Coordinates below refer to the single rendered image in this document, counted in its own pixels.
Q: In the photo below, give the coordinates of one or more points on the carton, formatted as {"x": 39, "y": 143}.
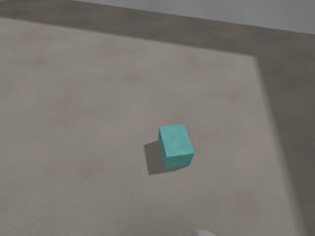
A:
{"x": 175, "y": 147}

